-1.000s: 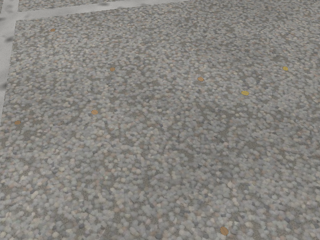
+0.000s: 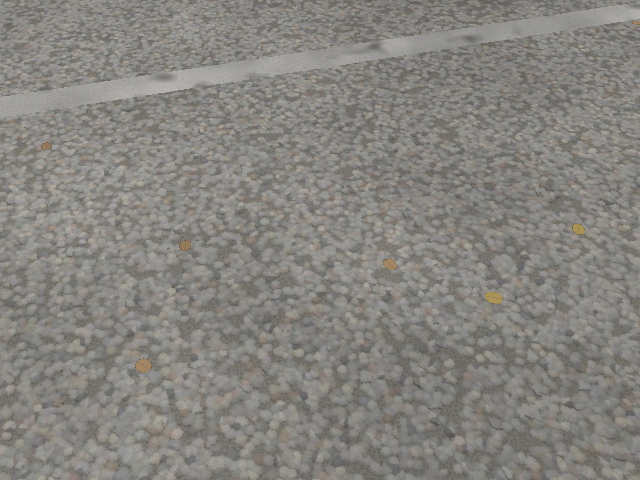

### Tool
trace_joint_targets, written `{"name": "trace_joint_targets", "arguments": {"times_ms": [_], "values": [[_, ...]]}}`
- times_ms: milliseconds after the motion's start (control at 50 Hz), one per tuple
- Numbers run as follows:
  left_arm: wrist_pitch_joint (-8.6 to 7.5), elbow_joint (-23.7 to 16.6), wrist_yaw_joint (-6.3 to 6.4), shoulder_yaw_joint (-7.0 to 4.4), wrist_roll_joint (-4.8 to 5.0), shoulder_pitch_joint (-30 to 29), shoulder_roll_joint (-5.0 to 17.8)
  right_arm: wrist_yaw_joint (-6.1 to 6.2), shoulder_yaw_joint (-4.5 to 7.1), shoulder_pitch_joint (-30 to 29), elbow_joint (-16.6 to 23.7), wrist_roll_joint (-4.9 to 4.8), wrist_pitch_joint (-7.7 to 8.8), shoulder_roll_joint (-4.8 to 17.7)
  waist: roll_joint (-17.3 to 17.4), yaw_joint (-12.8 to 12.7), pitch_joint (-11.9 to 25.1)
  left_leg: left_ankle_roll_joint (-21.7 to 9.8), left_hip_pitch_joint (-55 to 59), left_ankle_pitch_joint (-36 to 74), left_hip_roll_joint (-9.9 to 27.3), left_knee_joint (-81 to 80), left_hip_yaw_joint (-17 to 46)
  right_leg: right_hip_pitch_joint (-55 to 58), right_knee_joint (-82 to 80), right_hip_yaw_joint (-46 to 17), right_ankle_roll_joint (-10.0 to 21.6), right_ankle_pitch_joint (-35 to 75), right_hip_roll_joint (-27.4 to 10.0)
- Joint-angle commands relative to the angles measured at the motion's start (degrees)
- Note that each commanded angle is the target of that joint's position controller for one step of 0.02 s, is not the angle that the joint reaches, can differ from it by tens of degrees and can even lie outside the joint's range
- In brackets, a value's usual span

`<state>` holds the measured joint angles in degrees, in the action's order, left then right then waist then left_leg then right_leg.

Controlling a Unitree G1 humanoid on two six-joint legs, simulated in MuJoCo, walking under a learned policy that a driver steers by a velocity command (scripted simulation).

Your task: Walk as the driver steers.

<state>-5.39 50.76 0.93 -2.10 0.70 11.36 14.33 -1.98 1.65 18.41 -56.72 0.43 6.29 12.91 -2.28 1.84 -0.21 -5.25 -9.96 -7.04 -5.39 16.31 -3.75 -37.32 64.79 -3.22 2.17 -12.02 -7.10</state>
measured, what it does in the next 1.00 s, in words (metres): walks ahead: right foot, then left foot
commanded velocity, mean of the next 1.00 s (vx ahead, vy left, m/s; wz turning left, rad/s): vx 0.22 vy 0.00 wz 0.09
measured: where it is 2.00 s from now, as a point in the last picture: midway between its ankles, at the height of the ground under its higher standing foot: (240, 378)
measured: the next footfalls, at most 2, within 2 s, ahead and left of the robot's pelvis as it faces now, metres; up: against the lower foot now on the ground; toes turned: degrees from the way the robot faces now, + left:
right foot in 0.24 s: +0.27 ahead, -0.15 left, +0.00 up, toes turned +2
left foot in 0.54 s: +0.20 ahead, +0.09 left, +0.00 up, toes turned +1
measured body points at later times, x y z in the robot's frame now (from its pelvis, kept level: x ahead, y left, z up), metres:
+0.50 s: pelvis +0.15 -0.05 -0.01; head +0.17 -0.06 +0.44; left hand +0.26 +0.19 -0.14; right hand +0.21 -0.30 -0.16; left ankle +0.15 +0.10 -0.73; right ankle +0.24 -0.14 -0.74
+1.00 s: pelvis +0.27 -0.06 +0.00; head +0.28 -0.06 +0.45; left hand +0.23 +0.20 -0.14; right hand +0.37 -0.31 -0.14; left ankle +0.26 +0.10 -0.66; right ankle +0.23 -0.16 -0.74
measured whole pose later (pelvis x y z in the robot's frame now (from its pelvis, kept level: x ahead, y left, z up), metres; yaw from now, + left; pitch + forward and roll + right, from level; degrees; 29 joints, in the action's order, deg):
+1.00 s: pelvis +0.27 -0.06 +0.00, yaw +8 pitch +1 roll +0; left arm -6.0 58.6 0.3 -3.1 -0.3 20.4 12.3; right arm 0.4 4.4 14.4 -57.1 -2.3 4.1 13.9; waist 1.6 -1.4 1.5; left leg -4.7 -33.5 -12.9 2.8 63.0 4.1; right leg -4.9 18.0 7.2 1.9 -14.5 0.6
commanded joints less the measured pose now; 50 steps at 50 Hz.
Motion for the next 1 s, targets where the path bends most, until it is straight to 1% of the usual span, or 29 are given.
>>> {"name": "trace_joint_targets", "arguments": {"times_ms": [20, 80, 140, 180, 220, 240, 260, 280, 300, 340, 380, 420, 480, 540, 560, 580, 620, 660, 680, 720, 760, 800, 820, 840, 860, 880, 900, 940, 1000], "values": [[0.28, -2.14, 0.51, -0.61, -0.87, 2.9, 2.18, 1.05, 0.95, -3.34, 3.33, 0.36, 0.89, 7.29, 4.01, -3.43, -3.07, -9.43, -7.51, 20.08, 15.27, -9.19, 9.06, 1.97, -9.7, 0.75, -1.96, 8.03, -1.29], [0.01, -3.18, 0.12, 0.05, -0.76, -3.06, 0.52, 1.74, 0.96, -0.15, 2.4, -0.14, 0.0, 8.44, 4.86, -0.81, -0.83, -6.61, -5.26, 26.63, 12.94, -5.78, 4.59, 7.59, -23.41, 3.43, -2.32, 16.1, 2.12], [0.37, -4.13, -0.4, 0.0, -0.39, -6.64, 1.62, 2.04, 0.94, 2.14, 0.86, -0.74, -1.03, 8.86, 6.2, 0.62, 0.24, -6.05, 0.32, 24.71, 14.87, -2.49, 6.14, 9.26, -29.65, 2.69, -2.15, 16.65, 3.73], [0.19, -4.68, -0.79, -0.4, -0.78, -7.04, 3.07, 2.29, 0.9, 1.36, 0.42, -0.98, -1.6, 8.49, 6.95, -0.16, 1.18, -4.9, 3.96, 24.82, 16.24, 1.73, 7.97, 10.57, -33.38, 1.83, -0.66, 13.57, 4.4], [-0.37, -2.43, -0.79, -1.44, -1.56, -1.18, 5.19, 2.59, 0.75, -0.15, 0.53, -1.37, -2.0, 7.85, 5.52, -3.13, 4.01, -2.42, 5.18, 22.72, 13.81, 9.25, 8.08, 19.23, -40.72, 2.92, 1.32, 18.07, 5.97], [-0.65, -1.23, -0.43, -2.48, -2.11, 3.33, 8.91, 2.69, 0.44, 1.82, 0.65, -0.52, -1.75, 7.09, 2.01, -3.64, 7.75, -0.1, 2.06, 17.64, 10.02, 17.0, 6.08, 28.57, -39.92, -0.63, 3.19, 39.02, 1.56], [-0.19, -0.71, -0.22, -2.62, -2.69, 6.74, 11.19, 2.4, -1.21, 9.73, -0.76, 0.53, -1.16, 1.5, -7.43, -1.25, 14.77, 3.18, -11.76, -6.02, 4.76, 30.05, 3.51, 46.57, -35.01, -10.83, 11.04, 58.08, -9.32], [0.5, 0.13, -0.6, -1.54, -2.31, 9.57, 6.69, 2.26, -1.87, 12.37, -2.19, -0.04, -1.43, 0.56, -12.7, -2.79, 20.35, 5.45, -16.0, -29.53, 3.33, 40.46, 5.3, 48.85, -37.76, -19.47, 17.01, 56.66, -15.76], [0.85, -0.3, -1.15, -0.83, -1.45, 7.81, 4.56, 2.2, -0.69, 9.75, -1.99, -0.96, -2.35, 5.18, -8.27, -2.82, 18.13, 5.95, -17.46, -31.97, 5.22, 45.31, 7.91, 43.68, -40.63, -19.8, 15.93, 41.65, -13.88], [1.17, -2.04, -1.18, -0.51, -1.22, -1.01, 4.69, 3.18, 0.22, 2.27, -0.56, -1.15, -4.58, 6.17, -1.73, -1.42, 9.21, 6.94, -19.41, -26.39, 8.26, 45.53, 7.5, 30.67, -45.84, -15.8, 12.07, 20.07, -10.37], [1.64, -2.69, -0.85, -0.57, -2.13, -6.58, 5.18, 4.21, 0.23, 1.62, -0.57, -0.64, -6.16, 4.18, -3.53, 1.05, 5.35, 7.76, -12.41, -20.88, 9.27, 37.65, 6.53, 19.02, -49.88, -10.0, 9.47, 10.75, -6.22], [2.05, -1.88, -0.45, -0.54, -2.61, -5.9, 4.51, 4.82, -0.05, 2.58, -1.65, -0.37, -6.52, 2.51, -5.07, 0.95, 5.32, 7.92, -7.43, -18.31, 8.0, 31.0, 4.66, 15.99, -50.64, -6.38, 9.43, 8.09, -3.78], [2.53, -0.82, 0.1, -0.45, -1.38, -5.24, 4.25, 4.9, 0.02, 2.4, -2.58, -0.28, -6.86, 2.32, -4.7, 1.04, 5.94, 6.99, -2.2, -9.25, 7.22, 19.98, 3.42, 15.66, -50.54, -5.82, 8.77, -3.53, -2.89], [3.05, 1.11, 0.23, -0.06, -0.62, -2.5, 3.08, 4.52, 0.19, 1.31, -2.4, 1.25, -7.08, 3.86, -2.43, 0.68, 1.77, 4.01, 1.39, -4.36, 8.98, 10.55, 4.93, 11.85, -50.09, -5.04, 3.21, -18.28, 0.01], [3.21, 1.3, 0.22, -0.36, -0.85, -1.12, 3.33, 4.62, 0.69, 0.59, -2.28, 0.8, -7.03, 6.52, 1.02, -1.31, -0.97, 2.47, -2.29, -9.91, 10.07, 9.58, 5.73, 12.13, -49.14, -2.94, 1.48, -17.65, 2.65], [3.49, 1.69, 0.63, -0.59, -0.9, -0.89, 3.45, 4.46, 1.07, 1.27, -3.53, 0.04, -6.67, 6.86, 5.14, -1.27, -1.87, 1.4, -9.13, -22.09, 9.11, 7.26, 6.0, 16.64, -46.38, 1.17, 0.34, -16.52, 5.86], [3.43, 1.86, 1.11, -1.18, -0.07, -1.27, 4.22, 4.5, 1.51, 1.0, -3.55, -0.24, -5.57, 7.13, 9.54, -0.84, -2.79, 0.03, -13.33, -31.72, 10.66, 1.47, 9.29, 19.2, -38.36, 4.2, 0.59, -17.9, 7.9], [2.56, 1.75, 0.8, -1.33, -0.09, -2.57, 2.9, 4.46, 2.58, 1.45, -3.08, -0.85, -4.2, 9.25, 14.04, 0.04, -4.35, -2.86, -9.17, -35.81, 16.74, -4.5, 18.62, 13.42, -29.14, 7.75, 0.46, -12.48, 10.65], [1.92, 1.56, 0.28, -1.37, -0.25, -3.25, 2.18, 4.57, 3.06, 1.72, -3.15, -1.28, -3.51, 10.03, 15.36, 0.33, -4.66, -5.08, -6.62, -34.34, 21.01, -6.17, 23.89, 10.49, -24.01, 6.6, 1.25, -8.51, 9.43], [0.49, 1.26, -0.52, -1.57, 0.27, -3.6, 1.77, 4.41, 2.84, 1.84, -3.12, -1.77, -2.43, 8.19, 13.83, -0.24, -5.33, -6.93, -3.45, -27.88, 23.36, -5.79, 27.08, 7.02, -22.33, 4.06, 2.86, -10.11, 6.67], [-0.72, 1.81, -0.81, -1.63, 0.94, -2.34, 1.13, 3.95, 2.75, -0.91, -2.06, -2.33, -2.42, 7.8, 11.55, -2.59, -4.96, -4.97, -4.67, -22.47, 19.67, -3.12, 22.65, 14.08, -33.21, 5.51, 3.56, -10.01, 7.33], [-0.88, 4.68, -0.63, -2.66, 0.73, 3.64, 2.62, 3.8, 3.09, -2.26, -0.95, -2.58, -2.84, 8.64, 9.71, -5.1, -2.43, -2.92, -10.76, -16.89, 14.85, 1.68, 18.63, 29.45, -39.98, 6.24, 2.3, -1.94, 8.63], [-0.67, 6.56, -0.29, -3.41, 0.69, 10.57, 4.49, 3.7, 2.75, -4.58, 0.23, -2.58, -2.65, 7.08, 5.89, -7.91, -0.43, -1.12, -17.02, -14.31, 11.84, 9.63, 15.44, 38.45, -42.11, 1.4, 2.74, -2.67, 4.12], [-0.44, 7.78, 0.26, -4.68, 0.19, 17.57, 9.32, 3.58, 1.8, -5.43, 1.94, -2.81, -1.98, 2.19, -8.04, -9.64, 2.12, 2.34, -29.47, -14.04, 4.84, 27.51, 7.02, 49.79, -48.96, -14.28, 6.48, -9.12, -6.25], [-0.59, 8.67, -0.04, -5.05, -0.73, 21.71, 11.85, 3.69, 1.81, -5.88, 3.66, -3.06, -0.92, 2.51, -15.45, -10.31, 2.75, 2.43, -37.43, -23.81, 3.94, 42.16, 7.83, 49.93, -54.27, -31.11, 13.19, -12.85, -18.13], [-1.14, 7.36, 0.03, -3.2, -1.01, 17.09, 6.24, 3.33, 2.74, -5.33, 3.09, -3.38, -0.53, 5.78, -7.14, -7.39, -0.68, 0.97, -39.95, -20.94, 7.69, 50.19, 12.91, 46.44, -54.24, -28.89, 13.0, -14.59, -17.98], [-1.51, 5.98, -0.16, -2.41, -0.51, 12.44, 3.92, 2.81, 2.93, -4.45, 2.5, -3.54, -0.64, 5.66, -4.58, -5.18, -2.82, -0.16, -40.71, -14.99, 9.24, 51.81, 13.65, 43.93, -55.19, -22.26, 10.17, -14.55, -14.76], [-1.57, 5.03, -0.69, -1.9, -0.2, 7.73, 3.53, 2.76, 3.13, -4.68, 2.03, -2.79, -1.07, 4.14, -2.48, -3.21, -4.91, -0.56, -39.78, -7.18, 11.08, 48.97, 13.05, 40.46, -56.45, -10.59, 6.28, -2.42, -10.89], [-1.02, 6.15, -0.52, -1.56, -1.68, 9.94, 3.07, 1.69, 3.02, -5.85, 2.91, -2.45, -2.12, 1.88, -2.52, -3.17, -3.41, 0.88, -36.69, -1.07, 11.22, 46.9, 9.37, 37.86, -56.03, 0.66, 5.29, 12.06, -7.32]]}}
Keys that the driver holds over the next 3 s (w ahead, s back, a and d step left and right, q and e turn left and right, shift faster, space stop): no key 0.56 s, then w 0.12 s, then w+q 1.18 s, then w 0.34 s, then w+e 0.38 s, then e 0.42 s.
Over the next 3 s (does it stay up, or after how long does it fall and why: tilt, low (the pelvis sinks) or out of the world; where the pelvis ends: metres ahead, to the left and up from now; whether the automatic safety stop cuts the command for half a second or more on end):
stays up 1.11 0.49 -0.02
